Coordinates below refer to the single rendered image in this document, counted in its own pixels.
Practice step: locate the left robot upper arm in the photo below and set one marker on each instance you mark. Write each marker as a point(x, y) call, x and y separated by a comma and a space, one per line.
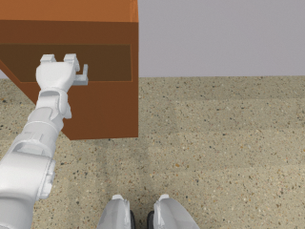
point(24, 179)

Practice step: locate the handle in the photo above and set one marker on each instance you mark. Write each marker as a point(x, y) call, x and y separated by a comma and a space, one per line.
point(81, 79)

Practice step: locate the left robot hand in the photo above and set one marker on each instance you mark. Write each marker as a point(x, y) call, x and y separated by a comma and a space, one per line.
point(60, 75)

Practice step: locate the cabinet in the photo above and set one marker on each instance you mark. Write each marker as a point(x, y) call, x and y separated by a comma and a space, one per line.
point(101, 109)

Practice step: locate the left robot forearm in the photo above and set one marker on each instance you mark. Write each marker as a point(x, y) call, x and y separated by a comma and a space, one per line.
point(44, 124)

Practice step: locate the robot left shin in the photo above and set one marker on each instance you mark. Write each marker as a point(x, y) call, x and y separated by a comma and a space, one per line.
point(129, 224)

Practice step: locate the drawer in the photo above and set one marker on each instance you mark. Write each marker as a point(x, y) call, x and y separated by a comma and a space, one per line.
point(106, 61)

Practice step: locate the right robot thigh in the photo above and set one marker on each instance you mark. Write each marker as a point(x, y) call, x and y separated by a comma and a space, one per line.
point(172, 215)

